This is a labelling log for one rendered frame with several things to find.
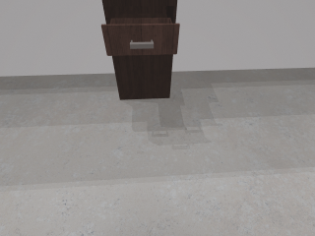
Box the cabinet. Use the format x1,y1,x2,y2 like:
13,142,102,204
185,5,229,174
101,0,177,100

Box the handle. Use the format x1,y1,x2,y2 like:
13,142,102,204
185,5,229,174
130,40,154,49

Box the drawer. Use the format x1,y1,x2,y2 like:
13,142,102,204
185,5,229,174
101,18,180,56

